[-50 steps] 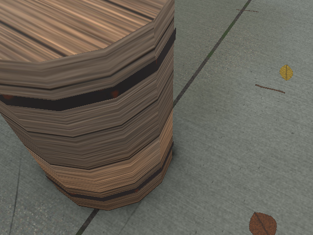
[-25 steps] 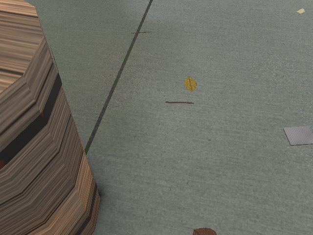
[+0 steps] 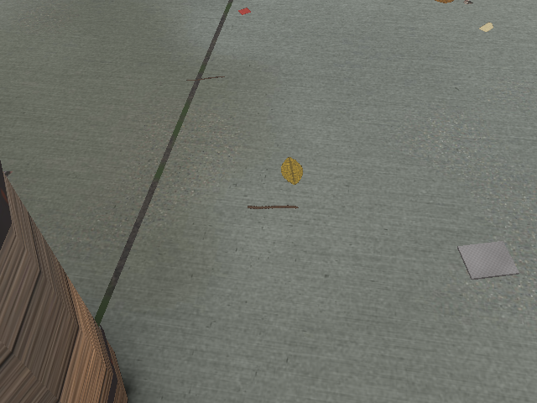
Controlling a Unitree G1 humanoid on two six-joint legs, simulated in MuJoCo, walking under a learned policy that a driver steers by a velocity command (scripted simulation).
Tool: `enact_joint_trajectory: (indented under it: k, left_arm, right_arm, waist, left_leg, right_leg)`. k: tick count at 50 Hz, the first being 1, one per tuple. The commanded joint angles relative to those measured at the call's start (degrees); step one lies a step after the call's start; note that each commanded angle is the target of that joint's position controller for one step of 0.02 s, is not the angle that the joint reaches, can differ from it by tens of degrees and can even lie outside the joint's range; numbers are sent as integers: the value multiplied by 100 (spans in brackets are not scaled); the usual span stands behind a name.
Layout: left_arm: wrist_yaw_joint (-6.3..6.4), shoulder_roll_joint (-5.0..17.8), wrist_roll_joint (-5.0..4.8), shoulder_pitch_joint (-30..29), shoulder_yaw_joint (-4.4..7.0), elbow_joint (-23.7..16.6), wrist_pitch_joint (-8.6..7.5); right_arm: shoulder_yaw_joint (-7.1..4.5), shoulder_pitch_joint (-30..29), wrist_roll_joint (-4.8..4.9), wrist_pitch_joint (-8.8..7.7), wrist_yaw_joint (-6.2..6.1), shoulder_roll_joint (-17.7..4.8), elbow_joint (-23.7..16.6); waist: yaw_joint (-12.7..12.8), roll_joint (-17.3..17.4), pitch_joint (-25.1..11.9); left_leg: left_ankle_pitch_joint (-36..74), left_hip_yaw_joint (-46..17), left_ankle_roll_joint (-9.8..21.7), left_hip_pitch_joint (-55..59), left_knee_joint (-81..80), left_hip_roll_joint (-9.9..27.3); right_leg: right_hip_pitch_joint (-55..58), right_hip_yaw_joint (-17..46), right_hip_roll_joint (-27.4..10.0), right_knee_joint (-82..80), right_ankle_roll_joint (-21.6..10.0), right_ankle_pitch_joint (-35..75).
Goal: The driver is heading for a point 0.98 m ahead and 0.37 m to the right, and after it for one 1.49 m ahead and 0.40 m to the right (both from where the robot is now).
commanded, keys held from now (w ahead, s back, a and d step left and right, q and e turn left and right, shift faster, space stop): w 0.22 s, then w+e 0.78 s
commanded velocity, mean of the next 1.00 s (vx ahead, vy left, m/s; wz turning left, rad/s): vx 0.43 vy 0.00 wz -0.35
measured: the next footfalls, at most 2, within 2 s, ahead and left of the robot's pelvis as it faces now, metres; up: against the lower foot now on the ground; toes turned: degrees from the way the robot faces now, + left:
left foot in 0.08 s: +0.10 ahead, +0.09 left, +0.00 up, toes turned +3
right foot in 0.54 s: +0.35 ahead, -0.14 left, +0.00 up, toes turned -11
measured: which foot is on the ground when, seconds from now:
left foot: up 0.00-0.06, down 0.08-0.56, up 0.58-1.00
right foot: down 0.00-0.08, up 0.10-0.52, down 0.54-1.00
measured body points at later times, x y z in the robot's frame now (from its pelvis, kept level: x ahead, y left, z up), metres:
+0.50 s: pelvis +0.19 -0.03 -0.01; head +0.21 -0.05 +0.44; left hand +0.36 +0.19 -0.13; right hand +0.12 -0.27 -0.16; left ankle +0.06 +0.09 -0.74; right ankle +0.31 -0.14 -0.73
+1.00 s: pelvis +0.46 -0.12 +0.00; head +0.49 -0.14 +0.45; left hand +0.50 +0.16 -0.13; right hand +0.59 -0.41 -0.10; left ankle +0.67 -0.05 -0.70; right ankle +0.31 -0.13 -0.74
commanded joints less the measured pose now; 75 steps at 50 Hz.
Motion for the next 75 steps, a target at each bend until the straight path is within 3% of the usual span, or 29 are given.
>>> enact_joint_trajectory:
  k: [1,3,4,5,6,7,10,15,22,24,26,27,28,29,30,32,35,38,49,53,54,55,56,57,59,61,67,72,75]
  left_arm:
    - [34,927,-1,609,213,134,-27]
    - [1,993,-35,281,246,161,-94]
    - [-54,912,-73,-6,226,58,-176]
    - [-143,633,-133,-12,172,-125,-248]
    - [-149,789,-36,-19,232,-104,-190]
    - [-151,918,109,-278,300,-101,-148]
    - [-284,602,99,-472,283,-102,-148]
    - [-428,331,78,-976,202,-255,-87]
    - [-547,456,55,-1953,237,-747,16]
    - [-548,570,125,-1859,295,-793,28]
    - [-500,653,144,-982,408,-544,-19]
    - [-448,929,187,7,545,-240,-67]
    - [-347,1630,251,836,750,-227,-78]
    - [-349,1780,54,665,770,-179,-34]
    - [-328,1664,-24,222,738,-207,4]
    - [-282,1210,-51,-377,626,-306,-17]
    - [-256,1016,-118,-530,541,-349,-133]
    - [-261,1231,-143,-159,593,-254,-163]
    - [-142,1138,-18,845,532,-136,-136]
    - [-94,1426,36,325,600,-261,-135]
    - [-159,1401,-23,177,593,-301,-178]
    - [-208,993,-82,282,490,-504,-249]
    - [-194,655,-240,1073,443,-528,-192]
    - [-143,1236,-4,850,510,-355,-101]
    - [-258,1086,33,61,499,-460,-81]
    - [-369,931,122,-53,468,-498,30]
    - [-539,676,149,-1114,377,-1053,196]
    - [-716,494,84,-2075,256,-1450,175]
    - [-730,555,172,-2418,245,-1588,180]
  right_arm:
    - [-101,-99,16,-144,-53,-464,-290]
    - [-151,575,1,-234,-90,-463,-68]
    - [-233,1363,-49,-304,-124,-670,151]
    - [-387,1953,-76,-324,-139,-1292,242]
    - [-427,1889,-5,-287,-37,-1353,365]
    - [-292,1529,12,-293,45,-834,307]
    - [-149,904,15,-413,14,-432,203]
    - [-182,1290,1,-580,-42,-727,420]
    - [-188,1697,-32,-624,-21,-875,574]
    - [-228,1678,-41,-587,-36,-1011,555]
    - [-235,1515,-32,-520,-29,-1077,523]
    - [-193,1508,-44,-498,-25,-997,437]
    - [-89,1496,113,-525,40,-615,31]
    - [-153,1302,17,-587,66,-732,-118]
    - [-206,889,3,-606,75,-895,-227]
    - [-183,804,-27,-668,83,-735,-250]
    - [-170,893,-212,-399,116,-660,-273]
    - [-176,284,-203,-281,138,-674,-537]
    - [-90,-1591,-51,-353,177,-712,-1445]
    - [-204,-193,-59,-452,57,-1060,-1151]
    - [-271,680,-78,-531,-19,-1228,-967]
    - [-371,1585,-216,-564,-131,-1689,-946]
    - [-433,1296,-243,-493,-120,-1978,-959]
    - [-360,785,-125,-410,-105,-1382,-1052]
    - [-188,307,-117,-423,-89,-761,-1049]
    - [-145,550,-102,-521,-82,-699,-792]
    - [-137,1022,1,-767,7,-605,-379]
    - [-164,1140,31,-782,6,-779,-234]
    - [-174,1587,12,-688,-26,-953,-7]
  waist:
    - [-21,-634,35]
    - [-493,-376,-57]
    - [-874,68,-399]
    - [-921,928,-724]
    - [-852,1321,-321]
    - [-593,441,213]
    - [-237,258,630]
    - [-265,252,434]
    - [-443,276,630]
    - [-340,209,573]
    - [119,138,153]
    - [484,-85,-419]
    - [722,-1325,-1107]
    - [462,-1311,-1407]
    - [282,-630,-815]
    - [-105,-95,-127]
    - [-371,-261,-123]
    - [-262,-261,70]
    - [293,-531,195]
    - [-397,-653,-379]
    - [-845,-411,-880]
    - [-1070,252,-1794]
    - [-547,1757,-2322]
    - [-368,763,-1643]
    - [-366,53,-390]
    - [-271,306,-71]
    - [-257,339,146]
    - [-319,368,317]
    - [-413,234,453]
  left_leg:
    - [-459,55,270,-46,-329,-56]
    - [-61,-73,517,1189,-1048,-94]
    - [69,-762,771,2440,-1431,392]
    - [-458,-2527,1353,3608,-1983,1445]
    - [-498,-3721,1958,3400,-2539,2296]
    - [-1134,-3335,1894,2702,-2610,2167]
    - [-842,-2162,1294,1838,-3123,1493]
    - [528,-861,1138,1600,-3221,1252]
    - [1276,-174,920,1970,-2939,1550]
    - [2138,-19,848,2191,-2495,1705]
    - [3953,486,666,2111,-940,1500]
    - [3886,729,472,1503,446,1281]
    - [1858,1037,89,-427,2811,606]
    - [-1351,-29,50,-1401,3806,-117]
    - [-979,-533,148,-1772,3998,315]
    - [-195,-557,183,-1406,3184,693]
    - [-63,-469,-78,-866,2642,755]
    - [381,-382,-306,-1288,1969,720]
    - [1333,-276,-188,-1621,-44,161]
    - [684,-278,142,640,-875,-230]
    - [929,-524,321,1988,-1147,94]
    - [-4,-1879,566,3390,-1144,1486]
    - [-150,-4485,1269,4339,-1827,2747]
    - [-1213,-4391,1090,3597,-1963,2484]
    - [-561,-2665,855,2190,-2312,1907]
    - [239,-1722,695,1650,-2561,1563]
    - [1937,-405,770,1745,-2774,1580]
    - [2233,587,513,1346,-2804,1350]
    - [2961,598,538,1965,-2704,1612]
  right_leg:
    - [461,1030,-1896,283,-578,5023]
    - [-85,894,-1671,776,-481,4658]
    - [-875,606,-1352,1645,-335,4031]
    - [-2293,21,-562,2986,-76,2129]
    - [-3394,-402,-16,4103,-23,-1391]
    - [-3556,6,-459,4506,-91,-1320]
    - [-3335,-116,-877,3884,59,-260]
    - [-2941,-567,-922,2766,377,486]
    - [-2796,-836,-861,1803,143,927]
    - [-2570,-1026,-707,1725,-41,465]
    - [-1452,-1252,-310,1268,-287,372]
    - [-207,-872,-319,1015,-504,218]
    - [1338,1802,-1893,294,-1225,-1070]
    - [1536,4015,-2691,-667,-1544,-682]
    - [1120,3141,-2486,-455,-1409,-413]
    - [-95,1959,-1971,-549,-1019,698]
    - [-680,1281,-1539,-714,-910,1880]
    - [-713,1152,-1407,-916,-937,2010]
    - [348,1517,-1334,-340,-685,3517]
    - [69,1458,-1098,1011,-249,5124]
    - [-480,1289,-824,2129,-142,4690]
    - [-1309,917,-465,3728,-86,2716]
    - [-2918,361,430,5271,58,-1554]
    - [-3365,324,-251,5628,-28,-975]
    - [-3337,107,-624,5270,53,-70]
    - [-3123,22,-795,4973,113,98]
    - [-3905,-216,-1015,4135,312,825]
    - [-3125,-850,-905,2421,234,1975]
    - [-3024,-1002,-798,1871,25,1491]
